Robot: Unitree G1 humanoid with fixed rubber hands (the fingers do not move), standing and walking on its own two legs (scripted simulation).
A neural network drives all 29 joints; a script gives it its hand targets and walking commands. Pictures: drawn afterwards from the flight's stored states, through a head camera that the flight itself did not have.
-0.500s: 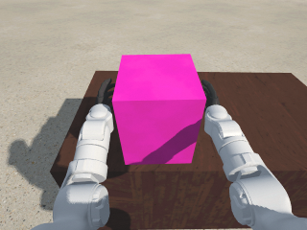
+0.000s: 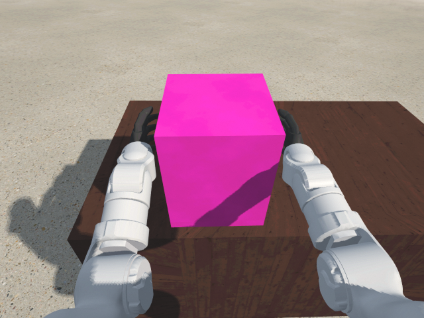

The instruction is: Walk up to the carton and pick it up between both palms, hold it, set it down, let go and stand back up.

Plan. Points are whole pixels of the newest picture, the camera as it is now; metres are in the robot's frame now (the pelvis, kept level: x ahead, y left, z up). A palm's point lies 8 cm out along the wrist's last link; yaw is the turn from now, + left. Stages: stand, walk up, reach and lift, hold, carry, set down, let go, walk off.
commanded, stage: reach and lift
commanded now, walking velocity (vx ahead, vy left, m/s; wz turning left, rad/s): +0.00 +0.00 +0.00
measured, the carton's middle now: (216, 151) +0.42 +0.01 +0.13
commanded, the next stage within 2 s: hold in 0.36 s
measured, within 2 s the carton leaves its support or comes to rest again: neither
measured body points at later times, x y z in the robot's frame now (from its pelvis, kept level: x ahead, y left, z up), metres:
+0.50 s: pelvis +0.00 +0.00 +0.00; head -0.06 +0.01 +0.45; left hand +0.39 +0.16 +0.18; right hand +0.39 -0.14 +0.18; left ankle +0.04 +0.12 -0.75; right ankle +0.01 -0.14 -0.75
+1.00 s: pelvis -0.01 +0.00 +0.00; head -0.08 +0.02 +0.44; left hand +0.37 +0.16 +0.20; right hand +0.38 -0.14 +0.20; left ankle +0.04 +0.12 -0.75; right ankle +0.01 -0.14 -0.75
